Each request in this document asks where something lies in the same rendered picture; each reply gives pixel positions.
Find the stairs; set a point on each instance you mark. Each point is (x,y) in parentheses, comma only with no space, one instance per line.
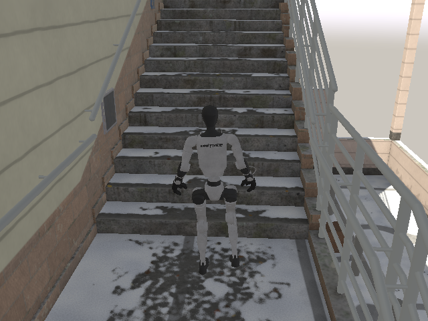
(229,54)

